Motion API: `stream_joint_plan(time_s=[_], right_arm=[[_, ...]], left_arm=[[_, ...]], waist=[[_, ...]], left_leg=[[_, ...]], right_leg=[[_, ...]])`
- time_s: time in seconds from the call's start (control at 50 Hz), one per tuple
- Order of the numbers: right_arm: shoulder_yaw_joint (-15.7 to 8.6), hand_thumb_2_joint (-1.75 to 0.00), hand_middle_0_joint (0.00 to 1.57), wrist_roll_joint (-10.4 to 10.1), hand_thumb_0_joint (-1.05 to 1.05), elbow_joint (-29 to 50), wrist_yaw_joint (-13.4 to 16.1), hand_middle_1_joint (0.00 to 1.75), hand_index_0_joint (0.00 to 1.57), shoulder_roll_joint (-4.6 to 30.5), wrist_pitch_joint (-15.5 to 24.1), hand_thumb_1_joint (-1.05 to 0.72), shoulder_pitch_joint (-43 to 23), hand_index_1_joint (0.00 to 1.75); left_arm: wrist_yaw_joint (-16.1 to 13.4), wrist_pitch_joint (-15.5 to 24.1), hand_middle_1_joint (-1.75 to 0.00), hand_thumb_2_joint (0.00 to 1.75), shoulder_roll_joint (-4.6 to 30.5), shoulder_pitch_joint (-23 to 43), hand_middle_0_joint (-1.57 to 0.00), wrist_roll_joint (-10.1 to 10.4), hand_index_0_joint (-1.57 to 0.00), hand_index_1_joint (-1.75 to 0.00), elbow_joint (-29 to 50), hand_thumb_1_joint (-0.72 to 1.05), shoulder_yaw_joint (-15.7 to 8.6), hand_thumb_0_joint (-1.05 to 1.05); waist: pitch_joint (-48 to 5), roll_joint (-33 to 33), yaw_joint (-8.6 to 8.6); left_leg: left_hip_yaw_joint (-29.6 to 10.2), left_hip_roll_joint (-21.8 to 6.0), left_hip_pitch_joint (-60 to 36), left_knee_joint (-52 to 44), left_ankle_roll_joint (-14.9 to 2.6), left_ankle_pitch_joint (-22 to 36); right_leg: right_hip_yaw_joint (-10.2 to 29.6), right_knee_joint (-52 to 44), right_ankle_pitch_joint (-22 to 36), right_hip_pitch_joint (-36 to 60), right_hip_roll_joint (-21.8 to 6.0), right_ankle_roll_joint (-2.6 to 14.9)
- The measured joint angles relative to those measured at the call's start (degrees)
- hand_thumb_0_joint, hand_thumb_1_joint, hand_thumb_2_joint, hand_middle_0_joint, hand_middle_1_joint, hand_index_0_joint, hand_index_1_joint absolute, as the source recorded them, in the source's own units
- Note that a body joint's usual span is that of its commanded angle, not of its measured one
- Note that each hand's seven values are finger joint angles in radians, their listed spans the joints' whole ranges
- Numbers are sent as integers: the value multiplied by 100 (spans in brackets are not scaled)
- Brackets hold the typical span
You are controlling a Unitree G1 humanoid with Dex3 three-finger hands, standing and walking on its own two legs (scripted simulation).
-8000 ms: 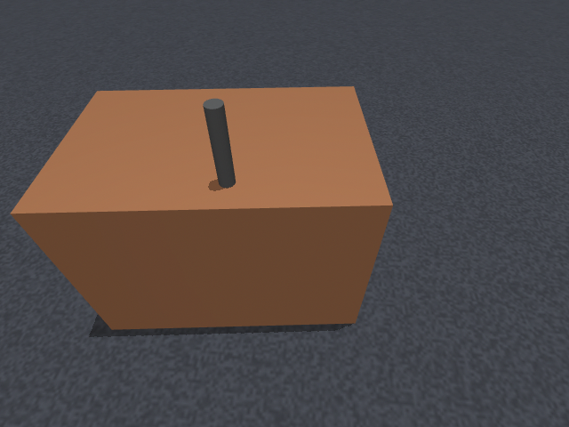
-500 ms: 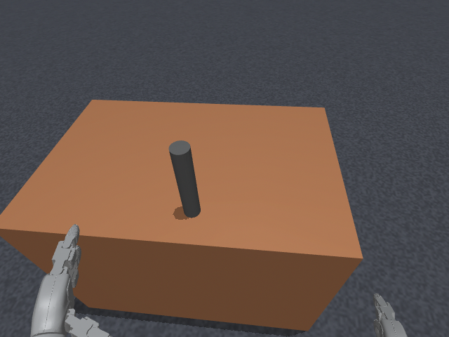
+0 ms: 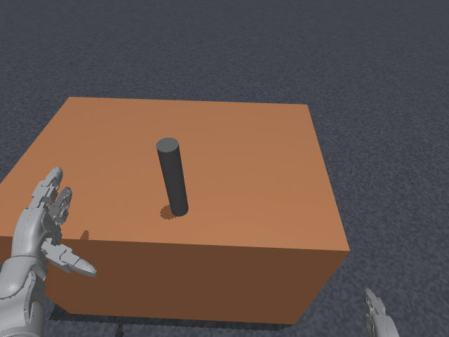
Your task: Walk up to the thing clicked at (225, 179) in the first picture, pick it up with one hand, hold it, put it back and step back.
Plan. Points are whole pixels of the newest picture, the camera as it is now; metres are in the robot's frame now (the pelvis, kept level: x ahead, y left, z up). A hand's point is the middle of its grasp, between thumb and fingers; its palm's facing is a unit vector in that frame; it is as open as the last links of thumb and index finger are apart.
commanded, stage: go down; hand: left
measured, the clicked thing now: (174, 181) +0.46 +0.14 +0.00
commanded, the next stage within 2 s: none
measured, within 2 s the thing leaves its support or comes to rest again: neither
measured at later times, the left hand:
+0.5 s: hand (74, 193) +0.36 +0.30 +0.08, palm faces +0.05 -1.00 +0.02, open 17.6 cm
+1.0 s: hand (75, 181) +0.40 +0.31 +0.07, palm faces +0.04 -1.00 +0.01, open 17.5 cm
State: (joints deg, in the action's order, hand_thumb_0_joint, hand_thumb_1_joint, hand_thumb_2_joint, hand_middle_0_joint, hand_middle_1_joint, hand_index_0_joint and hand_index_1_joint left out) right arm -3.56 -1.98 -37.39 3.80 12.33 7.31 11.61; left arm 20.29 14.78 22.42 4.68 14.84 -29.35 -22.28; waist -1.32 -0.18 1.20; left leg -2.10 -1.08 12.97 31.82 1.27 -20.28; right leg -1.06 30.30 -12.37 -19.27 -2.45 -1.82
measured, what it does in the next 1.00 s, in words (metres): stands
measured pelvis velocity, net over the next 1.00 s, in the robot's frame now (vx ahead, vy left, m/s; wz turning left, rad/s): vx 0.00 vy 0.00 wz -0.01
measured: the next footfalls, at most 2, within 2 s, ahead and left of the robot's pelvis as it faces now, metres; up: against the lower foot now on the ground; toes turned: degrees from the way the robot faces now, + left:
none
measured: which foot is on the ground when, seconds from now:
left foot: down 0.00-1.00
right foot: down 0.00-1.00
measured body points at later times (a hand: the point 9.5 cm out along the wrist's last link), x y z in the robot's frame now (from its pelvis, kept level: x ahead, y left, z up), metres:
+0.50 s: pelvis -0.01 +0.00 -0.01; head +0.04 +0.02 +0.44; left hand +0.35 +0.35 +0.08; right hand +0.15 -0.26 -0.07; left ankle -0.04 +0.13 -0.73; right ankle +0.04 -0.14 -0.73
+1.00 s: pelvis +0.00 +0.00 -0.02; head +0.06 +0.03 +0.42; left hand +0.39 +0.36 +0.07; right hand +0.16 -0.25 -0.08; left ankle -0.04 +0.13 -0.73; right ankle +0.04 -0.14 -0.73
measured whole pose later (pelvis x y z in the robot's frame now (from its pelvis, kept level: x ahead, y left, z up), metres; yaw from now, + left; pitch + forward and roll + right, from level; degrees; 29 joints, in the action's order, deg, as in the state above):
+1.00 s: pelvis +0.00 +0.00 -0.02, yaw -1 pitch +12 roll -1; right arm 2.3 -0.8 -26.4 4.0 14.3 11.6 15.8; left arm 31.9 14.5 37.2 30.0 14.0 -56.0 -30.2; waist -6.3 -1.6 5.7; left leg -2.4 -1.6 31.7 45.3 1.2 -25.9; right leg -1.0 41.2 -16.3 -37.1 -1.8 -1.9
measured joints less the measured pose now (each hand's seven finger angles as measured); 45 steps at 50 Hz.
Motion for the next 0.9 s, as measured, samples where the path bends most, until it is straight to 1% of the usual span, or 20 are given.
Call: stream_joint_plan(time_s=[0.08,0.14,0.22,0.4,0.52,0.68,0.9], right_arm=[[115,-6,6,-4,-1,130,29,5,6,59,68,48,46,5],[205,-6,6,20,-1,204,43,5,6,89,135,49,72,5],[299,-6,6,53,-1,251,52,5,6,118,214,50,93,5],[429,-5,6,105,-1,390,57,5,6,154,314,52,129,5],[489,-5,6,125,-1,499,52,5,6,158,373,53,158,5],[533,-5,6,132,-1,670,56,5,6,171,389,53,230,5],[574,-5,6,115,-1,961,43,5,6,186,430,53,341,5]], left_arm=[[396,97,-5,7,207,449,-4,163,-6,-4,-588,-52,-183,-1],[646,145,-4,6,355,733,-4,238,-6,-3,-972,-52,-314,-1],[846,175,-4,5,541,1070,-4,271,-6,-3,-1392,-53,-436,-1],[993,209,-4,5,900,1700,-5,149,-6,-3,-2056,-58,-577,-1],[1065,197,-4,5,1112,2023,-5,105,-7,-4,-2400,-60,-656,-1],[1094,156,-5,7,1294,2304,-5,2,-6,-5,-2599,-59,-741,-1],[1152,18,-5,8,1440,2481,-5,-53,-6,-5,-2673,-58,-762,-1]], waist=[[-25,-50,59],[-51,-90,107],[-85,-128,151],[-167,-153,255],[-257,-160,328],[-326,-153,393],[-459,-148,440]], left_leg=[[14,-6,118,31,-3,3],[17,-13,242,83,2,-5],[24,-23,425,189,7,-35],[12,-35,858,470,8,-126],[8,-46,1153,677,16,-208],[-12,-49,1468,938,11,-330],[-24,-54,1766,1230,1,-496]], right_leg=[[15,18,16,-120,8,3],[19,50,22,-237,17,7],[29,122,16,-412,29,12],[26,329,-31,-814,44,13],[29,506,-91,-1101,56,19],[18,742,-198,-1405,59,12],[13,990,-336,-1686,64,0]])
